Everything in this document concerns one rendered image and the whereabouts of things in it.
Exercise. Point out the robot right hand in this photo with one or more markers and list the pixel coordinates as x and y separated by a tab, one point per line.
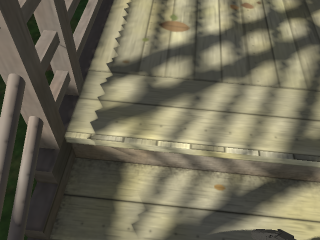
269	234

